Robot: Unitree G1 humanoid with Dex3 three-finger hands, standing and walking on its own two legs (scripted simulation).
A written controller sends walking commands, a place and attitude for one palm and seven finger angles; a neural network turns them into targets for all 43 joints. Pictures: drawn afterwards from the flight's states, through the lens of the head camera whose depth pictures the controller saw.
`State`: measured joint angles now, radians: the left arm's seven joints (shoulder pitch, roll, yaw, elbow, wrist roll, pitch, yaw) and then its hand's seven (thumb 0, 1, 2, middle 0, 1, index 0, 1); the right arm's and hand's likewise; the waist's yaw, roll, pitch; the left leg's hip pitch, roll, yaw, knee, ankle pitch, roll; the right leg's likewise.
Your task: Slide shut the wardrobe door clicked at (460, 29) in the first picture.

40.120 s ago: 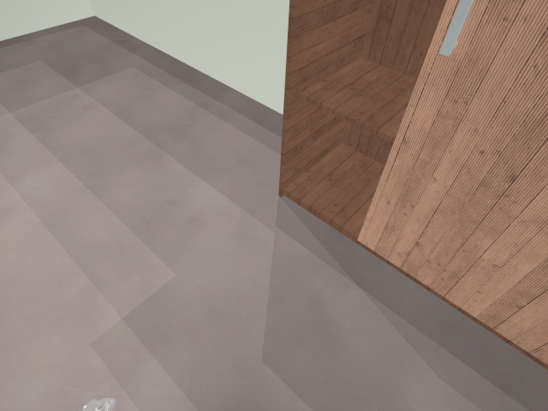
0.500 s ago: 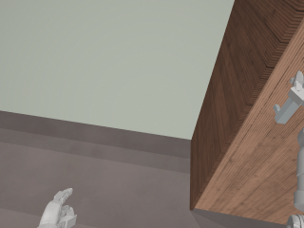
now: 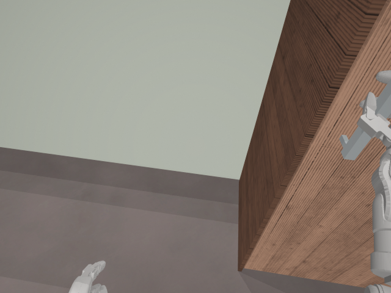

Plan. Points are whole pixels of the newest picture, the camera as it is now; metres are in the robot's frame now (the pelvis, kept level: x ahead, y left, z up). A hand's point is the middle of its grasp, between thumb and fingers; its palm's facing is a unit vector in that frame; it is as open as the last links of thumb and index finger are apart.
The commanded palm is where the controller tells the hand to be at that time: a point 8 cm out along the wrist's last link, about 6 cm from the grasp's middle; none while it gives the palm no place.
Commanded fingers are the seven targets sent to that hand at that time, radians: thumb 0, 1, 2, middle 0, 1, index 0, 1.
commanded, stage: stop walking and hold the door there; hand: right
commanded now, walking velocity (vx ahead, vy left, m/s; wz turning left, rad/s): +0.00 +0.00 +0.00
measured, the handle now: (384, 92) +0.40 -0.28 +0.27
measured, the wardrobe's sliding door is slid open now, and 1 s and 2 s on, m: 0.00 0.00 0.01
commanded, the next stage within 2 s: loosen the grip on the handle in 1.76 s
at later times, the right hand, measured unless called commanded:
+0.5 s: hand (369, 117) +0.37 -0.26 +0.24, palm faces +0.39 +0.90 -0.21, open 6.4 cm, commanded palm +0.33 -0.31 +0.22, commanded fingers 0.00 -0.90 -0.90 0.45 1.40 0.45 1.40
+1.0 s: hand (374, 121) +0.36 -0.26 +0.24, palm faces +0.19 +0.96 -0.18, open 7.0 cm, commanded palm +0.33 -0.31 +0.22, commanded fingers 0.00 -0.90 -0.90 0.45 1.40 0.45 1.40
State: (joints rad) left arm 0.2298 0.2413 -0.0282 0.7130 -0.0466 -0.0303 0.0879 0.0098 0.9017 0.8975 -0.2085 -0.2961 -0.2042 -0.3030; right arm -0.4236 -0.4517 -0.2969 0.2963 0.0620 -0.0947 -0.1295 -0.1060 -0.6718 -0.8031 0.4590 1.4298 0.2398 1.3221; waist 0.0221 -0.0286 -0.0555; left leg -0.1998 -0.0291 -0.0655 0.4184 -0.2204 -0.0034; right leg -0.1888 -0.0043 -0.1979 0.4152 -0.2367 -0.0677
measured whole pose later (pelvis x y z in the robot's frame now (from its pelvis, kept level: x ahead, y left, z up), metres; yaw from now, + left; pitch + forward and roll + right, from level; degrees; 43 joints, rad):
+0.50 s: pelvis -0.01 -0.02 -0.01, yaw -2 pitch +1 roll +2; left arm 0.17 0.30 0.01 0.66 -0.06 0.04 0.08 0.01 0.90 0.90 -0.21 -0.30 -0.20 -0.30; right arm -0.46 -0.42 -0.27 0.19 0.06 -0.08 -0.11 -0.13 -0.66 -0.79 0.48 1.44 0.25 1.33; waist 0.02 -0.07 0.01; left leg -0.23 -0.01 -0.03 0.44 -0.23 -0.03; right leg -0.28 0.01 -0.11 0.54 -0.30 -0.02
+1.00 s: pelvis -0.04 -0.12 +0.00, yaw +2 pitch -1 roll +3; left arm 0.17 0.21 -0.04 0.67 -0.01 0.00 0.06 0.01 0.90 0.90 -0.21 -0.30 -0.20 -0.30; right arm -0.52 -0.30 -0.13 0.13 0.04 -0.04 -0.14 -0.10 -0.65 -0.71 0.32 1.45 0.22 1.20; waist 0.00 -0.10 0.07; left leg -0.23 -0.01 0.05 0.52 -0.39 0.05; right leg -0.20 0.10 -0.23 0.38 -0.18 0.01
